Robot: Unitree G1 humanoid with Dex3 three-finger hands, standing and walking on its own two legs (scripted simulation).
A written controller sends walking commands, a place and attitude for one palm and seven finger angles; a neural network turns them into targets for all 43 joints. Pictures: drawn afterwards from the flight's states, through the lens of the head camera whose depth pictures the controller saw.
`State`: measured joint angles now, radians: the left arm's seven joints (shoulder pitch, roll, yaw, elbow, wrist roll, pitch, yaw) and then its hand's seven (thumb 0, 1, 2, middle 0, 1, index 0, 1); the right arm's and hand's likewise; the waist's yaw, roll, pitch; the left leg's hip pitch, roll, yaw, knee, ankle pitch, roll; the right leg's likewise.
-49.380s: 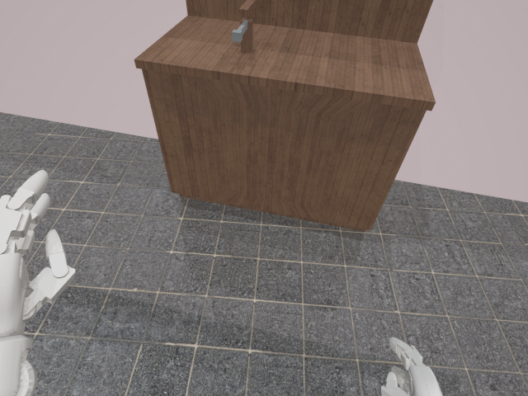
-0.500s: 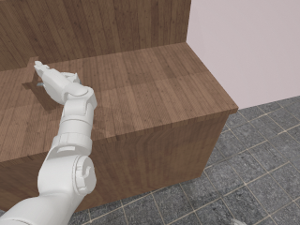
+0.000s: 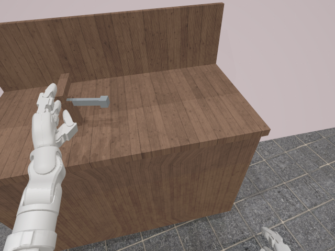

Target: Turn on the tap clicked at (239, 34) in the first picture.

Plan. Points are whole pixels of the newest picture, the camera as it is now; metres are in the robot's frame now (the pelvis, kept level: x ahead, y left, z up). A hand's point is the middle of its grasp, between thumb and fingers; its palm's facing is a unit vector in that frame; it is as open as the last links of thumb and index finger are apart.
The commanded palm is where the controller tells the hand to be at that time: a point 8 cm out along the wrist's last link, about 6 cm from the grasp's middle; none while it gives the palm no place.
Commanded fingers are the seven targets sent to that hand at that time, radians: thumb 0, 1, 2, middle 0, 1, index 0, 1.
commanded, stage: draw the hand back beside the body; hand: left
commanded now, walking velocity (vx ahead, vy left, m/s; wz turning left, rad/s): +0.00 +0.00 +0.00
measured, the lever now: (104, 101) +0.53 +0.27 +0.09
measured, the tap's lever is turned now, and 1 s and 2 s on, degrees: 77 77 77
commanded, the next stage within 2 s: step back with the hand held close in 1.02 s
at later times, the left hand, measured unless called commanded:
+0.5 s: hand (53, 152) +0.24 +0.25 +0.17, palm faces +0.41 -0.88 -0.24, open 7.5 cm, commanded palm +0.20 +0.29 +0.17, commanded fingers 0.00 0.90 0.90 -0.20 -0.30 -0.20 -0.30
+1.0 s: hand (44, 176) +0.20 +0.25 +0.16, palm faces +0.46 -0.83 -0.31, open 7.4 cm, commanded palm +0.15 +0.28 +0.17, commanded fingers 0.00 0.90 0.90 -0.20 -0.30 -0.20 -0.30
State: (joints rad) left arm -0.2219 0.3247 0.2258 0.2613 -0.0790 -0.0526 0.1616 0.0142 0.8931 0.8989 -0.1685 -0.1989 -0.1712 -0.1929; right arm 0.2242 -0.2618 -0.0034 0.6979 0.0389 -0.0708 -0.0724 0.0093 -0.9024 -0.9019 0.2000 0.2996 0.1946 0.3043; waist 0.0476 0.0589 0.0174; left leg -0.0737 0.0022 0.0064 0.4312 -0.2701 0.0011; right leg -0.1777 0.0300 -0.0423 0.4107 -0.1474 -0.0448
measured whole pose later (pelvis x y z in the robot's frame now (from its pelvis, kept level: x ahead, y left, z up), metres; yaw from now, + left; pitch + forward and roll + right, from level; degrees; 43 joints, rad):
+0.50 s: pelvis +0.00 +0.01 +0.00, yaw +0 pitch -8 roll +0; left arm 0.14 0.30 0.22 -0.15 -0.07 -0.13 0.11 0.01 0.89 0.90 -0.19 -0.27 -0.20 -0.27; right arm 0.20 -0.21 0.04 0.67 0.00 -0.10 -0.04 0.01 -0.90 -0.90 0.20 0.30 0.20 0.30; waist 0.07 0.05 0.05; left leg 0.01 -0.02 0.00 0.35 -0.23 0.02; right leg -0.09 0.01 -0.04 0.34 -0.11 -0.03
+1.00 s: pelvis +0.00 +0.00 +0.00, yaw +1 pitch -8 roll +0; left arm 0.36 0.30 0.25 -0.32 -0.06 -0.13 0.13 0.01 0.89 0.90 -0.21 -0.31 -0.21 -0.30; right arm 0.16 -0.22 0.01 0.66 -0.01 -0.16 -0.05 0.01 -0.90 -0.90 0.20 0.30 0.20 0.30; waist 0.08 0.07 0.06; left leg -0.01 0.00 -0.02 0.40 -0.26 0.00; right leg -0.10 0.02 -0.07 0.36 -0.14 -0.04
